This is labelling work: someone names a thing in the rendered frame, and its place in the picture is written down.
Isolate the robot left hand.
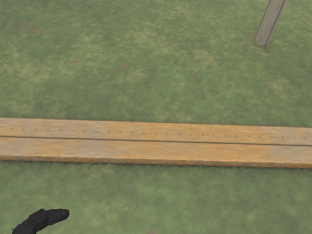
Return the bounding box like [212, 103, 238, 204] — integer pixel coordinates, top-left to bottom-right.
[12, 209, 69, 234]

